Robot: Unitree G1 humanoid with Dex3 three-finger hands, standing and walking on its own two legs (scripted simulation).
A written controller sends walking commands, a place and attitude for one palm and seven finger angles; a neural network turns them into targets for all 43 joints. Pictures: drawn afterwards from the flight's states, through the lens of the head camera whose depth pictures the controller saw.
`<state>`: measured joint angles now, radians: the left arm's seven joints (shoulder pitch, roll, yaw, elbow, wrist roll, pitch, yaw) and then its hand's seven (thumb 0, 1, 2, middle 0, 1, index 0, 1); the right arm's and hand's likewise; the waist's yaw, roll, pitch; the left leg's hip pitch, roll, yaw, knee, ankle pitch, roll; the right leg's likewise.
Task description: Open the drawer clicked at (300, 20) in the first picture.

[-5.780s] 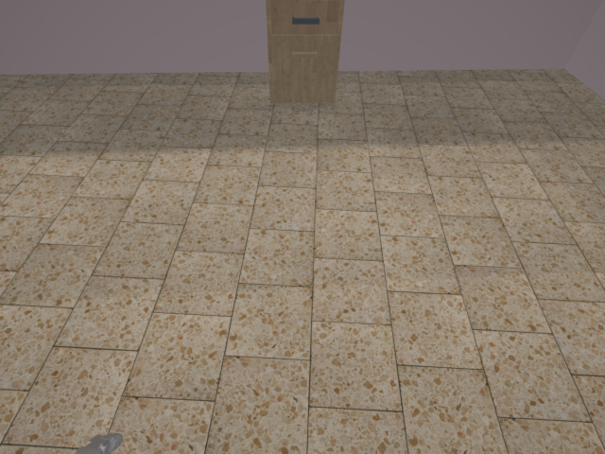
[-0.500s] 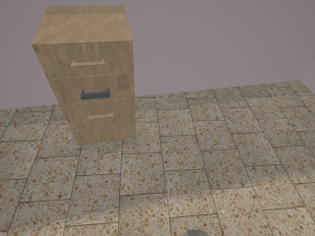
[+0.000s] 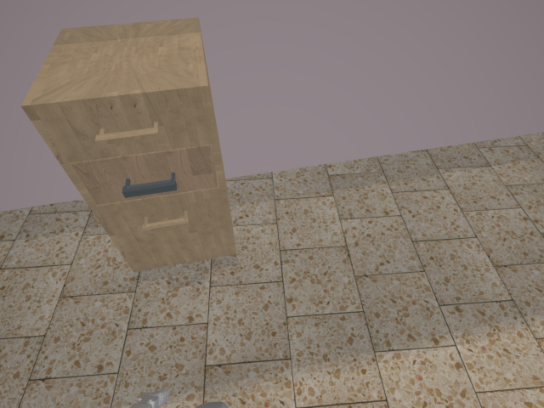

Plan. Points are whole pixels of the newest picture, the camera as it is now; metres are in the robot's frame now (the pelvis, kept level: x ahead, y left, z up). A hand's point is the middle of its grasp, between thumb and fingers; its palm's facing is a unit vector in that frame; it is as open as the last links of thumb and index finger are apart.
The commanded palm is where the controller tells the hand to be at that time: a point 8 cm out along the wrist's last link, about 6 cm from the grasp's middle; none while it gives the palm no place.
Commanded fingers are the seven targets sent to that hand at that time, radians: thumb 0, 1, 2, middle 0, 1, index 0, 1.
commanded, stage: turn to face it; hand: left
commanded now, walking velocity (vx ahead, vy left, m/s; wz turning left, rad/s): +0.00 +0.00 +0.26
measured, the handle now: (150, 183) +0.75 +0.39 -0.24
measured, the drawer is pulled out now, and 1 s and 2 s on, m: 0.00 0.00 0.00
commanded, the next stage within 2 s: take the last steps up to it in 0.14 s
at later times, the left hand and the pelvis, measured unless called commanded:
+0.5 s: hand out of the picture +0.00 +0.22 -0.16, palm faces +0.13 -0.97 -0.23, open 7.4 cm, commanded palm none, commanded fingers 0.00 0.90 0.90 -0.20 -0.30 -0.20 -0.30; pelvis +0.02 +0.03 +0.01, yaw +5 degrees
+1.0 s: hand out of the picture +0.02 +0.14 -0.16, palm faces +0.29 -0.95 -0.13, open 7.4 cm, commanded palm none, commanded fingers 0.00 0.90 0.90 -0.20 -0.30 -0.20 -0.30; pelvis +0.15 +0.03 +0.00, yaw +10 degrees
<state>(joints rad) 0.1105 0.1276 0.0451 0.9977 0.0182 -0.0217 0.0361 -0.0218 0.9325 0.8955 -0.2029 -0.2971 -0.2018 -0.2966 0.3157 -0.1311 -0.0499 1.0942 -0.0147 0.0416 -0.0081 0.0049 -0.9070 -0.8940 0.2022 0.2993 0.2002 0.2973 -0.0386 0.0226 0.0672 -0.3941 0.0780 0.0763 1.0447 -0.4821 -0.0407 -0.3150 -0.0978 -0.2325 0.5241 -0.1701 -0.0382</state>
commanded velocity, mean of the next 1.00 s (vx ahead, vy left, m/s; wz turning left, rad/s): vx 0.23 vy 0.01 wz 0.11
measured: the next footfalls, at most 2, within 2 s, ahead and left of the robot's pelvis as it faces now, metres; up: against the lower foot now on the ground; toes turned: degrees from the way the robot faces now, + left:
left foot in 0.16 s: +0.03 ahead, +0.14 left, +0.00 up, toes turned +9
right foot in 0.58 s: +0.08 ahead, -0.08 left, +0.00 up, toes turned +0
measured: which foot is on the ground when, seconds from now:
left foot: up 0.00-0.14, down 0.16-0.58, up 0.60-1.00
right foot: down 0.00-0.16, up 0.18-0.56, down 0.58-1.00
